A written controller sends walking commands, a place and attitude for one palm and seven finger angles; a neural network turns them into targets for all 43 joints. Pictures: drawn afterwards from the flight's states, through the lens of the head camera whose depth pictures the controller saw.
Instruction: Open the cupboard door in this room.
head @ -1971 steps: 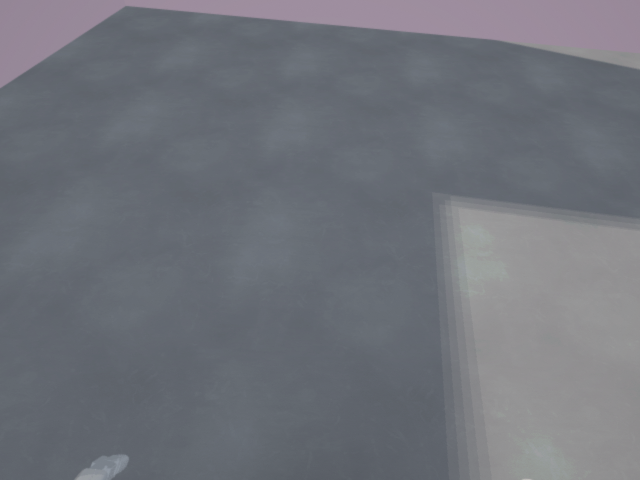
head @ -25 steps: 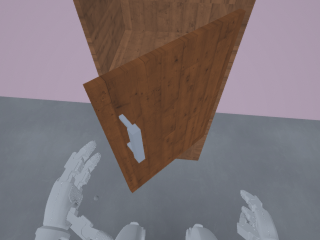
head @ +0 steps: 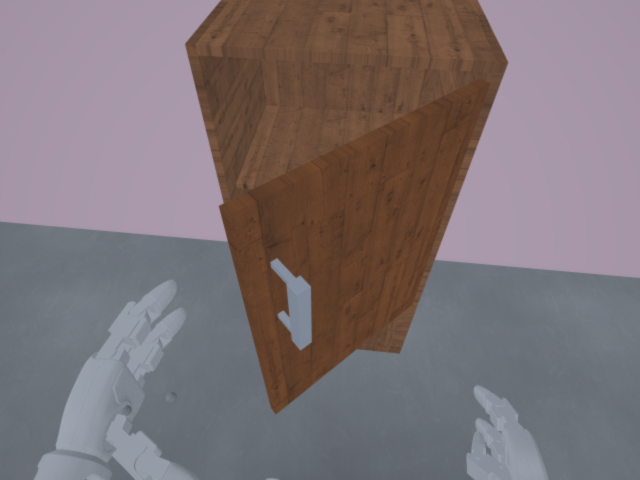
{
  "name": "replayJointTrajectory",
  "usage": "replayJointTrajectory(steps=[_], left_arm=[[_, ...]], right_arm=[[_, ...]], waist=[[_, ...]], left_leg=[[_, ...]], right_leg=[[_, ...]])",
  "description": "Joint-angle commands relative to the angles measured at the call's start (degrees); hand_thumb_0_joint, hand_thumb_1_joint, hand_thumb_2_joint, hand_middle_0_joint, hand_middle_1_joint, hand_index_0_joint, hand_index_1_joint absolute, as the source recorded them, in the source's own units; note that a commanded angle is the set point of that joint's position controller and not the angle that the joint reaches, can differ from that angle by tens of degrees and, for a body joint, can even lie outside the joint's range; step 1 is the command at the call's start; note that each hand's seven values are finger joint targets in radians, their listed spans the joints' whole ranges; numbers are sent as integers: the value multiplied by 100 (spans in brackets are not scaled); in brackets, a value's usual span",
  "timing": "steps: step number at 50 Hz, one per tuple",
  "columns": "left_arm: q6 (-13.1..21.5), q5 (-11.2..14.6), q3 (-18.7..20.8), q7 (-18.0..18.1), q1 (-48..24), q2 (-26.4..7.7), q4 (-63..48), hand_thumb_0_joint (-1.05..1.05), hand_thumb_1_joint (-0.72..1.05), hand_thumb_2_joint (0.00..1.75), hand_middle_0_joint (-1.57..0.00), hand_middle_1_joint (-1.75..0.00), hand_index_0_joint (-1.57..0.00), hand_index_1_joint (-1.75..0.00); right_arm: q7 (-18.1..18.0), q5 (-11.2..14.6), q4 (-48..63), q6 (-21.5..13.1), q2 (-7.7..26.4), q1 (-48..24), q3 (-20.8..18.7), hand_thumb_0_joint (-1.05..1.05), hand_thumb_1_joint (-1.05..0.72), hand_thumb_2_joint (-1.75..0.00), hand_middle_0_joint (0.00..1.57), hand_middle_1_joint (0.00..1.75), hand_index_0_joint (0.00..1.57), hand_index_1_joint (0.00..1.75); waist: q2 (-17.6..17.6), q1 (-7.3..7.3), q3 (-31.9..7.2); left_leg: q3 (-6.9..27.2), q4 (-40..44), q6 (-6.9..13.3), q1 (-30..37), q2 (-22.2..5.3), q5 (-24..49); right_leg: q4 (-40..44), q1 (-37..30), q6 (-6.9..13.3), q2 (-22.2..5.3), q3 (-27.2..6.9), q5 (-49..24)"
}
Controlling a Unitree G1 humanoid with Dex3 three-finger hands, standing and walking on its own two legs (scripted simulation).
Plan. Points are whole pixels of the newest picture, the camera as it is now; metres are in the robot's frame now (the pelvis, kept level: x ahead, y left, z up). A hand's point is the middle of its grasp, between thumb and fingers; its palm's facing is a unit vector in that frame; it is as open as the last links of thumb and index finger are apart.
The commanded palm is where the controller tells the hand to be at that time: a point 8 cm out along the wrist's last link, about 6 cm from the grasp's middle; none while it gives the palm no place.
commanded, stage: draw the hand back to the body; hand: left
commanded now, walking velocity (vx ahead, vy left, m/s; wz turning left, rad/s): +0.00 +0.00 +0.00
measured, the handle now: (291, 305) +0.33 +0.07 +0.04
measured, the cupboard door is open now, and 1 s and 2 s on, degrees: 45 45 45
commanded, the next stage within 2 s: step back with the hand held close in 1.14 s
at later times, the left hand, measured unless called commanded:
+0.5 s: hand (67, 332) +0.21 +0.24 +0.17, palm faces +0.33 -0.86 -0.39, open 12.2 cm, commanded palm +0.16 +0.29 +0.19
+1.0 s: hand (42, 297) +0.22 +0.25 +0.21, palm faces +0.42 -0.81 -0.40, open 7.6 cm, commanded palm +0.17 +0.29 +0.23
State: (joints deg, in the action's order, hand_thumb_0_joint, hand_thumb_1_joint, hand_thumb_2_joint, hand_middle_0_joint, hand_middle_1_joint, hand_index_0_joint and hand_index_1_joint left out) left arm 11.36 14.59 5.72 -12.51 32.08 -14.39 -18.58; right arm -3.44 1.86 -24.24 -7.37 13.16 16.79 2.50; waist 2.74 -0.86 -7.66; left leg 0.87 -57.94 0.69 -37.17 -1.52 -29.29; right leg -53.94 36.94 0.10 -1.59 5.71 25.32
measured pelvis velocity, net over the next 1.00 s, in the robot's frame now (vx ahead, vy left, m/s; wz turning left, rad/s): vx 0.02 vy -0.01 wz -0.03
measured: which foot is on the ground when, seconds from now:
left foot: down 0.00-1.00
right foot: down 0.00-1.00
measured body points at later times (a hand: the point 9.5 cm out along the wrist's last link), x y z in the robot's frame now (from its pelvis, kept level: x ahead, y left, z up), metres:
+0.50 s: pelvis +0.02 +0.01 +0.05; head +0.01 +0.00 +0.50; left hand +0.19 +0.28 +0.19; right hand +0.20 -0.20 -0.03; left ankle +0.00 +0.11 -0.68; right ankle +0.02 -0.12 -0.68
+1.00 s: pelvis +0.02 -0.01 +0.06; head +0.01 -0.03 +0.51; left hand +0.19 +0.29 +0.23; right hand +0.21 -0.23 -0.02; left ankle +0.00 +0.11 -0.68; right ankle +0.02 -0.12 -0.68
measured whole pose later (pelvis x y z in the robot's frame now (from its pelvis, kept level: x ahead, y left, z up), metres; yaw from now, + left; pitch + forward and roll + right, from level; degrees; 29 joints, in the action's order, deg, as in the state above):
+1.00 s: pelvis +0.02 -0.01 +0.06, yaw -2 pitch -4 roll -1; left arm 4.0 3.0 18.4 6.1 27.0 -18.7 -22.5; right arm -4.1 -0.8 -36.6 -6.6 13.3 11.0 1.1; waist 3.8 -4.2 1.4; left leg -2.2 -23.2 0.1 -3.3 -1.4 -15.6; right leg -21.7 5.0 0.3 -0.2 3.3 12.4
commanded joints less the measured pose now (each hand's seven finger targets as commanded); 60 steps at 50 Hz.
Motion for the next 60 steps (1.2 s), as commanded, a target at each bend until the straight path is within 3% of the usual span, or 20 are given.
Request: replayJointTrajectory(steps=[1,3,4,5,6,7,8,10,13,16,19,24,27,38,41,43,48,56,59,60], left_arm=[[344,172,696,32,-332,-670,-1600,0,-40,34,-15,-30,-15,-30],[251,212,786,10,-285,-697,-1582,0,-32,37,-16,-30,-16,-30],[-66,-720,1021,855,-124,-1578,-1905,0,-29,39,-16,-30,-16,-30],[-276,-822,614,1208,68,-906,-2017,0,-26,40,-16,-30,-16,-30],[-396,-891,458,1388,114,-716,-2007,0,-22,42,-16,-30,-16,-30],[-500,-1007,355,1527,175,-627,-2043,0,-18,43,-16,-30,-16,-30],[-557,-1085,500,1664,177,-787,-2085,0,-15,45,-16,-30,-16,-30],[-639,-1201,561,1833,186,-873,-2020,0,-8,48,-16,-30,-16,-30],[-663,-1282,727,1981,-42,-996,-1975,0,2,52,-17,-30,-17,-30],[-636,-1329,869,2082,-324,-1096,-1968,0,13,57,-17,-30,-17,-30],[-594,-1363,1034,2133,-444,-1226,-2094,0,23,62,-18,-30,-18,-30],[-568,-1324,1300,2126,-351,-1270,-1927,0,41,69,-18,-30,-18,-30],[-543,-1294,1486,2094,-437,-1296,-1820,0,51,74,-19,-30,-19,-30],[-365,-1199,2183,2081,-1114,-1679,-1880,0,90,90,-20,-30,-20,-30],[-395,-1188,1928,2013,-916,-1400,-1657,0,90,90,-20,-30,-20,-30],[-410,-1180,1851,1968,-877,-1326,-1533,0,90,90,-20,-30,-20,-30],[-369,-1182,2025,1976,-941,-1532,-1592,0,90,90,-20,-30,-20,-30],[-320,-1194,2027,1988,-1093,-1582,-1645,0,90,90,-20,-30,-20,-30],[-292,-1208,1974,1983,-1104,-1551,-1585,0,90,90,-20,-30,-20,-30],[-287,-1178,2028,1981,-1024,-1578,-1524,0,90,90,-20,-30,-20,-30]], right_arm=[[-68,59,894,-467,600,-502,-245,0,-90,-90,20,30,20,30],[-70,72,844,-513,606,-512,-236,0,-90,-90,20,30,20,30],[-221,-6,812,-419,570,-523,-282,0,-90,-90,20,30,20,30],[-250,-48,854,-394,467,-563,-198,0,-90,-90,20,30,20,30],[-250,-53,809,-383,472,-493,-197,0,-90,-90,20,30,20,30],[-233,-54,741,-354,461,-486,-177,0,-90,-90,20,30,20,30],[-225,-56,669,-324,480,-481,-176,0,-90,-90,20,30,20,30],[-243,-83,616,-301,507,-562,-182,0,-90,-90,20,30,20,30],[-282,-102,530,-295,520,-663,-173,0,-90,-90,20,30,20,30],[-321,-123,399,-356,529,-734,-139,0,-90,-90,20,30,20,30],[-316,-150,268,-452,555,-803,-124,0,-90,-90,20,30,20,30],[-243,-188,57,-507,562,-933,-149,0,-90,-90,20,30,20,30],[-209,-188,-31,-457,550,-1012,-175,0,-90,-90,20,30,20,30],[-184,-223,-259,-368,552,-1217,-264,0,-90,-90,20,30,20,30],[-147,-227,-308,-346,573,-1212,-293,0,-90,-90,20,30,20,30],[-117,-226,-318,-298,593,-1214,-320,0,-90,-90,20,30,20,30],[-133,-240,-312,-245,565,-1291,-342,0,-90,-90,20,30,20,30],[-154,-242,-389,-301,513,-1389,-325,0,-90,-90,20,30,20,30],[-156,-242,-424,-340,530,-1381,-350,0,-90,-90,20,30,20,30],[-156,-251,-418,-344,530,-1373,-360,0,-90,-90,20,30,20,30]], waist=[[319,-48,-498],[251,-51,-424],[155,-344,-686],[195,-170,-243],[154,-126,-193],[485,-120,-48],[496,-144,-108],[34,-135,-39],[-123,-130,130],[77,-155,255],[289,-224,146],[102,-292,313],[54,-293,507],[217,-342,453],[277,-320,513],[-42,-303,570],[-132,-352,463],[294,-344,620],[207,-337,677],[-47,-350,617]], left_leg=[[201,1297,-58,542,167,1341],[215,1387,-79,630,149,1436],[87,1670,-13,724,67,1413],[74,1814,-25,762,87,1334],[98,1862,-39,819,72,1379],[79,1909,-35,930,47,1512],[107,1969,-48,1048,20,1702],[101,2112,-22,1254,-19,1907],[55,2396,-2,1537,-22,1706],[82,2709,-20,1811,-35,1755],[130,2936,-68,2133,-60,2327],[83,3245,-124,2444,-92,2902],[-7,3404,-111,2569,-99,2908],[-159,3704,-29,3054,-27,2861],[-205,3710,-24,3161,-37,3153],[-222,3732,1,3181,-51,3127],[-253,3754,41,3232,-5,2996],[-276,3785,26,3288,39,2700],[-275,3805,28,3317,33,2652],[-273,3812,50,3327,23,2653]], right_leg=[[859,-810,144,303,-68,-947],[918,-882,137,315,-22,-1055],[1260,-1213,209,155,-392,-1008],[1392,-1132,170,131,-332,-939],[1412,-1160,154,109,-283,-967],[1467,-1214,154,98,-285,-1035],[1512,-1341,156,100,-252,-1129],[1686,-1535,130,113,-215,-1302],[1987,-1755,111,102,-234,-1205],[2206,-1995,122,87,-227,-1193],[2351,-2365,135,68,-223,-1484],[2661,-2802,131,93,-196,-1869],[2846,-2925,121,109,-223,-1979],[3307,-3358,126,134,-333,-2264],[3340,-3352,101,114,-345,-2488],[3392,-3345,79,134,-337,-2514],[3467,-3450,77,139,-383,-2537],[3649,-3355,88,122,-465,-2298],[3699,-3330,94,137,-454,-2220],[3697,-3357,67,134,-463,-2246]])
